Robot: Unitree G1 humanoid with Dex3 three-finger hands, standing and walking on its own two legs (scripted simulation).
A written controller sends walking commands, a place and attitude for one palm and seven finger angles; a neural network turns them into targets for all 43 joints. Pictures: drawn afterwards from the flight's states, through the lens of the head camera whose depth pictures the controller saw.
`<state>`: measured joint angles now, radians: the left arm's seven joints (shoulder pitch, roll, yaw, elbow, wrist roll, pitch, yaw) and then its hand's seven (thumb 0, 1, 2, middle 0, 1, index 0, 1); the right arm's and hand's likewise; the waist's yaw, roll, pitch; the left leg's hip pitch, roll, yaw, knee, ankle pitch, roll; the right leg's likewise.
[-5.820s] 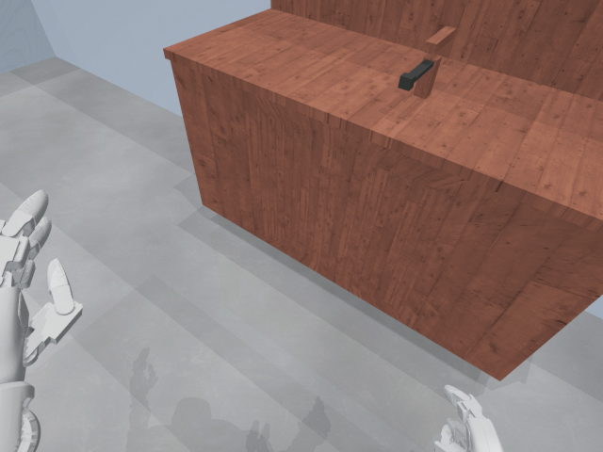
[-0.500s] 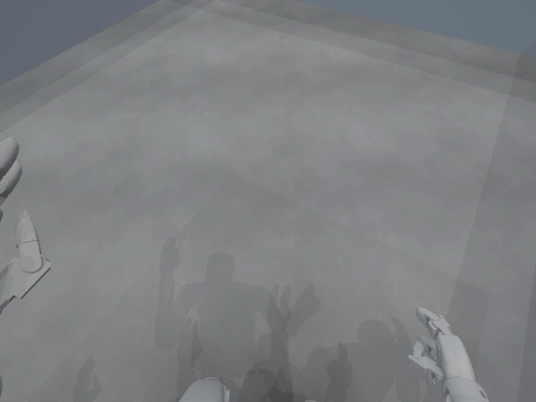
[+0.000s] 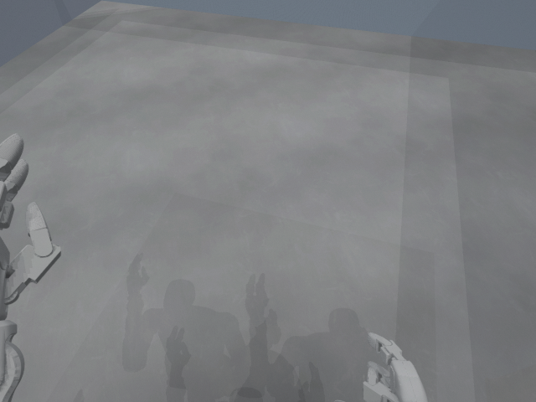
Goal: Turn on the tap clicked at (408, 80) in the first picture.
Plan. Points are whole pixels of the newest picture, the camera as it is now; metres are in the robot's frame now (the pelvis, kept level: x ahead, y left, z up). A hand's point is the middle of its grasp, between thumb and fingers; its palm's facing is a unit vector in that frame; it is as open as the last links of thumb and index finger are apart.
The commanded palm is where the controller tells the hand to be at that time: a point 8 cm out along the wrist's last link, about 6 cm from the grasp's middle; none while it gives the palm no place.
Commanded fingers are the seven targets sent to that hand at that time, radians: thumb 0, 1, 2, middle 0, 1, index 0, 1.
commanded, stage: walk to a spot facing it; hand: left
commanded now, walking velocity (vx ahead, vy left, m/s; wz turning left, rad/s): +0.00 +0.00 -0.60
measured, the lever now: out of the picture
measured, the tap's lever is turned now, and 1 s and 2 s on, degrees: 0 0 0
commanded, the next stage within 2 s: turn to face it in 0.04 s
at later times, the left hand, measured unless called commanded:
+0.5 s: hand (144, 273) +0.20 +0.15 +0.18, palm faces +0.22 -0.87 -0.45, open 7.4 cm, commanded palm +0.17 +0.19 +0.18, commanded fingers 0.00 0.90 0.90 -0.20 -0.30 -0.20 -0.30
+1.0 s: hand (339, 359) +0.15 -0.04 +0.18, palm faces -0.17 -0.79 -0.58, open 7.4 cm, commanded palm +0.12 +0.05 +0.18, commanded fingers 0.00 0.90 0.90 -0.20 -0.30 -0.20 -0.30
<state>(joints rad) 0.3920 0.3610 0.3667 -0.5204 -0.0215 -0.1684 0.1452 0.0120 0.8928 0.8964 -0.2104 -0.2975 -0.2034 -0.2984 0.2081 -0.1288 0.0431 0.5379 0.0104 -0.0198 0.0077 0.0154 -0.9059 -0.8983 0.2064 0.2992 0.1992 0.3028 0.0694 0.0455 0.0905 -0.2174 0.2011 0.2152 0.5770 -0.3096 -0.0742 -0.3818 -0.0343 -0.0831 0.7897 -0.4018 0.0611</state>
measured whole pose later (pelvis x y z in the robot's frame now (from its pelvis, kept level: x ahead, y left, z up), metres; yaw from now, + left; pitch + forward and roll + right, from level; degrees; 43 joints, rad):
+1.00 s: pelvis -0.16 -0.10 +0.00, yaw -33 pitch +1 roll +2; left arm 0.56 0.43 0.43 -0.61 -0.06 -0.20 0.14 0.01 0.89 0.89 -0.22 -0.30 -0.21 -0.30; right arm 0.14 -0.26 -0.04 0.57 0.01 0.05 -0.01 0.02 -0.91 -0.90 0.20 0.30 0.19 0.30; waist -0.03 0.03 0.17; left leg -0.52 0.07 0.04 1.17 -0.42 -0.11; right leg -0.37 0.05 -0.02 0.57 -0.21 -0.10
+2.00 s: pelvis -0.31 -0.07 -0.01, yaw -67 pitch +1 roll +1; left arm 0.59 0.51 0.52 -0.73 -0.06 -0.24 0.14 0.01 0.88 0.89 -0.22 -0.30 -0.22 -0.30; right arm 0.15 -0.28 -0.06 0.54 0.02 0.05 -0.01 0.02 -0.91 -0.90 0.20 0.30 0.19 0.30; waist -0.02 -0.06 0.13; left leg -0.32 0.03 0.07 0.62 -0.33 -0.04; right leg -0.45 0.09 0.09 0.60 -0.17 -0.04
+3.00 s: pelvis -0.41 +0.02 +0.00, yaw -103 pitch -1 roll +0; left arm 0.44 0.37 0.39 -0.51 -0.03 -0.18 0.14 0.01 0.89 0.90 -0.21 -0.30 -0.21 -0.30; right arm 0.19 -0.15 0.02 0.51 0.02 0.03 0.00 0.01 -0.91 -0.90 0.20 0.30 0.20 0.30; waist 0.07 0.02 0.06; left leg -0.20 0.15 0.16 0.56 -0.33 -0.07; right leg -0.51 0.01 -0.05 0.98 -0.42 0.05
